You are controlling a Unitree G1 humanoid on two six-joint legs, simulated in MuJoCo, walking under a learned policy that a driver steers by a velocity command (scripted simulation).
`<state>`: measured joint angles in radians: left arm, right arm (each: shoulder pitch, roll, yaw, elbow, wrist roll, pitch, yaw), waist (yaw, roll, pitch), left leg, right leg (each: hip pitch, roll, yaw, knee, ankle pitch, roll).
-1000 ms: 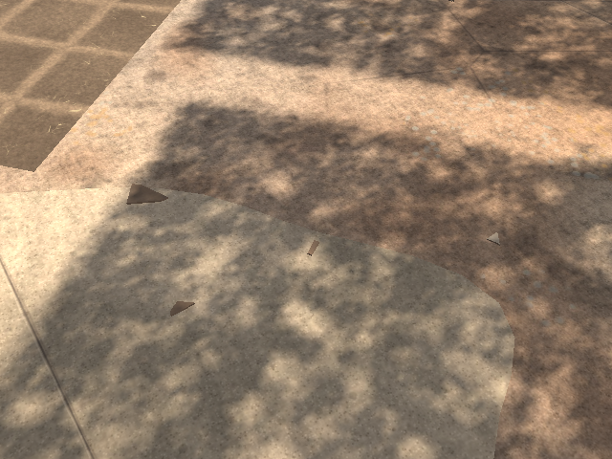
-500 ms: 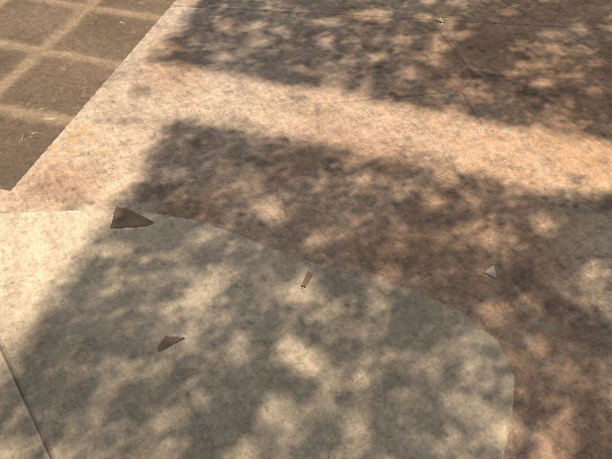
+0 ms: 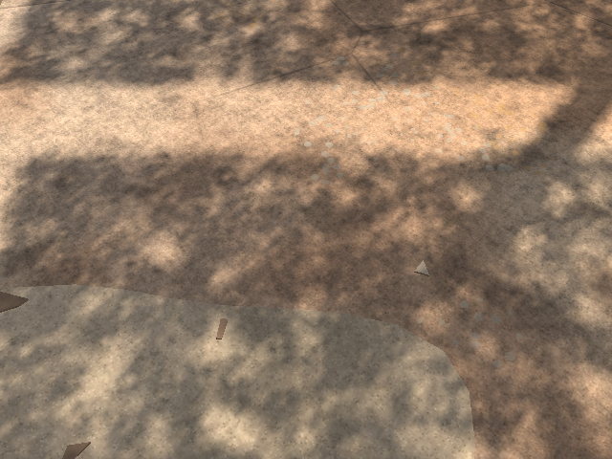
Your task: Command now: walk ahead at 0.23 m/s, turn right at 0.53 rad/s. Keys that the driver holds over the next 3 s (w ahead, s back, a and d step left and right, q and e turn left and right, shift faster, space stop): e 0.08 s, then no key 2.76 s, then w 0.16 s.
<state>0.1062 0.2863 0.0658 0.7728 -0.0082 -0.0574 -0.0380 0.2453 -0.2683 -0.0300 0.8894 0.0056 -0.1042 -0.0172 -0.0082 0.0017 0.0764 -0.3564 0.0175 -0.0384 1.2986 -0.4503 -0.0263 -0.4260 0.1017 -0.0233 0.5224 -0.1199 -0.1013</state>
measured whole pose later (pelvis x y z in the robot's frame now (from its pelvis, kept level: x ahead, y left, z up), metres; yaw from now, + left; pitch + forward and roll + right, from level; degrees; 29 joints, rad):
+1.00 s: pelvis +0.17 +0.03 +0.01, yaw -8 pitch -2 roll +0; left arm 0.22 0.23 0.03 0.94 0.00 0.00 0.02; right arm 0.14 -0.25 -0.04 0.92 0.00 0.00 -0.02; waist 0.00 0.00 0.04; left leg -0.25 -0.01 -0.02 0.51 -0.24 -0.01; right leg -0.14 0.04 0.07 0.52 -0.35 -0.02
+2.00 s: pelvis +0.16 +0.04 +0.01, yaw -7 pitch -1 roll +0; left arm 0.31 0.18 0.01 1.09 0.00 -0.02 0.04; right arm 0.20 -0.20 -0.02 1.10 0.00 0.00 -0.04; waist 0.00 0.01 0.04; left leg -0.26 -0.01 -0.04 0.49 -0.20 0.00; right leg -0.14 0.03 0.05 0.48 -0.31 -0.01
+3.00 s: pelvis +0.18 +0.04 +0.01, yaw -7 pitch +0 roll +0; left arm 0.42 0.16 0.02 1.08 -0.02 -0.04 0.04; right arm 0.29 -0.18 -0.03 1.10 0.02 -0.03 -0.04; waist 0.01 0.00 0.00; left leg -0.31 -0.03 -0.02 0.63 -0.41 0.04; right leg -0.15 0.02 0.05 0.54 -0.40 -0.04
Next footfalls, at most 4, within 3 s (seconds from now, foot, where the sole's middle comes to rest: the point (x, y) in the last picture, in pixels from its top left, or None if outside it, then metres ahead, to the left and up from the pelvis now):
0.36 left None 0.25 0.15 -0.76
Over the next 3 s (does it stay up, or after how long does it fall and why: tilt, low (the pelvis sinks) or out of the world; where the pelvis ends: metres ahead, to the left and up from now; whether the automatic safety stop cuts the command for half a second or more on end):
stays up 0.18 0.04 0.01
